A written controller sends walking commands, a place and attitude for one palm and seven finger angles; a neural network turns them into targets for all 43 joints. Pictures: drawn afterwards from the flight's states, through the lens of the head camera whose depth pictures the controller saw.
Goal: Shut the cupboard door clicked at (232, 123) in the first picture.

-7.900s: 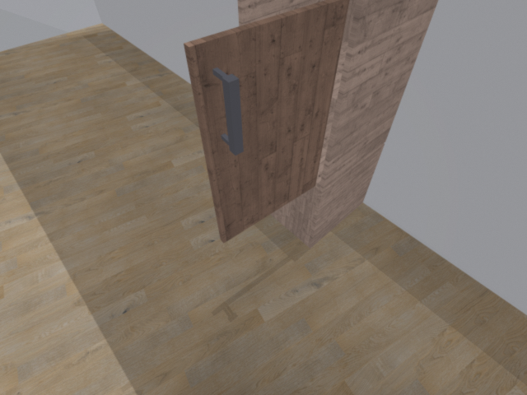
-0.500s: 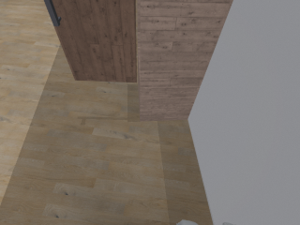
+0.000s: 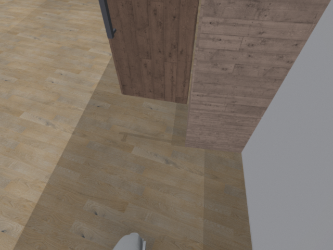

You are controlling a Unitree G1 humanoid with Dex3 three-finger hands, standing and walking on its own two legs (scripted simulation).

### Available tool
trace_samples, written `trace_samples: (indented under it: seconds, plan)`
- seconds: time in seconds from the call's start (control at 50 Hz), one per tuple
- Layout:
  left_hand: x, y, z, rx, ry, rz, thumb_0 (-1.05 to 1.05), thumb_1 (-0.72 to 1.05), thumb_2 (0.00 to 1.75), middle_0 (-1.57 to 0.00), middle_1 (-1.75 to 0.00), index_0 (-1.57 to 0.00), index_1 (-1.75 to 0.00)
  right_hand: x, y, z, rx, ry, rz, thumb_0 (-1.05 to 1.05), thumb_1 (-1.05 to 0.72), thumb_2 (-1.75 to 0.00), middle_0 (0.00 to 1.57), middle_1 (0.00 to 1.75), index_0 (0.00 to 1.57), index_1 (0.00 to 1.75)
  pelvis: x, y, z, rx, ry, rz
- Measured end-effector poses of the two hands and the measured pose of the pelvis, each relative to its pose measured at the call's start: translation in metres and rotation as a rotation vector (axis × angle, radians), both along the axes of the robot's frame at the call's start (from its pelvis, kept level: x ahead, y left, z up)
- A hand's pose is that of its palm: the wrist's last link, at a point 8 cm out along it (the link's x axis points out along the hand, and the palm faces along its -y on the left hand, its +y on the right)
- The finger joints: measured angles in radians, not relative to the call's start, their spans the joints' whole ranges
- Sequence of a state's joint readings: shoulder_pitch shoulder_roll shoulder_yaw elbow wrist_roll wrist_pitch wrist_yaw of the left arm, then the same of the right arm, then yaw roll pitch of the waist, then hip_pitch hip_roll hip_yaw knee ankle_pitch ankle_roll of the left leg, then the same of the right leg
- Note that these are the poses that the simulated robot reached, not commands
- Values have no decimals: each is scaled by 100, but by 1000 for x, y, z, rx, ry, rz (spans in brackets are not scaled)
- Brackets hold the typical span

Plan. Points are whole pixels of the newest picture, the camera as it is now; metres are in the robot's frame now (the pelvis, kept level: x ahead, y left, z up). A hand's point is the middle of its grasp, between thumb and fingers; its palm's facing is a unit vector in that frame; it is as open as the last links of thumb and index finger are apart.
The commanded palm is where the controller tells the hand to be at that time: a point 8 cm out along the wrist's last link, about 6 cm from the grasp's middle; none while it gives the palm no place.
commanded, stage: take the last steps up to it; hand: left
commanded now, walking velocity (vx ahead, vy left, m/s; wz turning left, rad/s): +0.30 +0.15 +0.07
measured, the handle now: (108, 14) +0.89 +0.31 +0.11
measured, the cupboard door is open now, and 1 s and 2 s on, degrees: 85 85 85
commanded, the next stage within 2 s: come to a stop and stand still in 0.84 s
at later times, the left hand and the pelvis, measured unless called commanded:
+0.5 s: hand (92, 192) +0.28 +0.26 -0.16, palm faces +0.01 -0.98 -0.18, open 7.4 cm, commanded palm none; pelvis +0.17 +0.09 -0.01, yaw -1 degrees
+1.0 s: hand (95, 174) +0.35 +0.28 -0.18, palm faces +0.08 -0.98 -0.18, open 7.3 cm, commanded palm none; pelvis +0.38 +0.11 -0.01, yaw +0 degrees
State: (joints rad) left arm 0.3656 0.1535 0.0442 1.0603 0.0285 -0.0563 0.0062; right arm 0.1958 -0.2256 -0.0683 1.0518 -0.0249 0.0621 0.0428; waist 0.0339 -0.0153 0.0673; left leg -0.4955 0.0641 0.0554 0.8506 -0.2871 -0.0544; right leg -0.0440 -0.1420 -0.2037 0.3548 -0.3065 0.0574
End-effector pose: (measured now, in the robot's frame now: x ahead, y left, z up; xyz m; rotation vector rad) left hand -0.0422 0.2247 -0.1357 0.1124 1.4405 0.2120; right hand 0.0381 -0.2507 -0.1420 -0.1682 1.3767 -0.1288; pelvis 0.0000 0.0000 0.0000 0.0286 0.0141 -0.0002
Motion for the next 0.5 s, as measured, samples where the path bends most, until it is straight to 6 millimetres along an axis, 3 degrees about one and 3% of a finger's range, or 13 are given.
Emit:
trace_samples:
  seconds: [0.1,0.14,0.18,0.26,0.34,0.5]
  plan:
    - [-18,29,-18,-37,135,68,0,91,90,-20,-30,-20,-30,84,40,-3,-19,-125,91,1,-91,-90,19,30,20,30,34,36,-16,-14,3,18]
    - [-13,46,-28,-48,176,74,0,91,90,-20,-30,-20,-30,111,56,-6,-38,-192,103,1,-91,-90,19,30,20,30,45,51,-25,-22,-3,21]
    - [8,61,-30,-40,174,61,0,91,90,-20,-30,-20,-30,124,70,-3,-45,-223,97,1,-91,-90,19,30,20,30,55,60,-23,-22,-8,12]
    - [83,84,-23,-23,42,20,1,91,90,-20,-30,-20,-30,125,96,3,-28,-196,67,0,-91,-90,20,30,20,30,80,74,-11,-19,-10,6]
    - [167,95,-12,-11,-119,-25,0,91,90,-19,-30,-20,-30,116,102,5,-31,-135,17,-1,-94,-90,20,30,20,30,108,85,-3,-9,-10,2]
    - [315,89,2,-9,-305,-131,0,91,90,-19,-30,-20,-30,85,120,-10,19,73,-82,0,-92,-90,20,30,20,30,172,91,-7,13,-20,-15]
